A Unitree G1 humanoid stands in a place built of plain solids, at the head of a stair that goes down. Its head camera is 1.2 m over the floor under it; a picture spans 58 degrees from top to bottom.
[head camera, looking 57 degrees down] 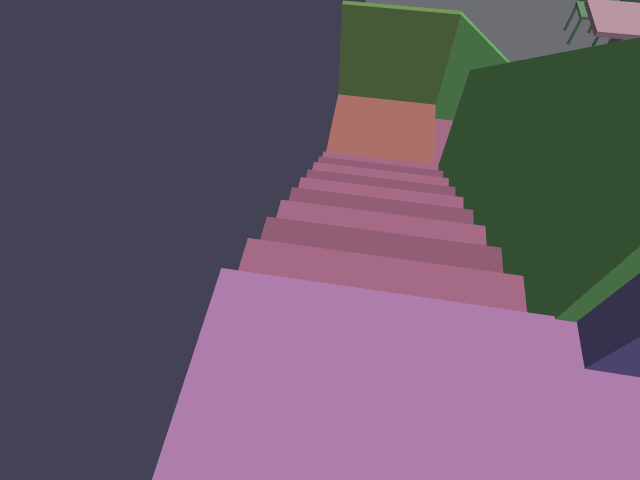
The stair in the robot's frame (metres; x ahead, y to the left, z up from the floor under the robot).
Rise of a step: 0.18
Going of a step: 0.24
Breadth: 1.02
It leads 9 degrees to the right of straight ahead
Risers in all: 10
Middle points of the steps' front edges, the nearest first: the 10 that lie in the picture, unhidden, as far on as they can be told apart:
0.59 -0.19 0.00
0.83 -0.23 -0.18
1.06 -0.27 -0.36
1.29 -0.31 -0.54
1.53 -0.34 -0.72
1.76 -0.38 -0.90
2.00 -0.42 -1.08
2.23 -0.46 -1.26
2.46 -0.50 -1.44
2.70 -0.53 -1.62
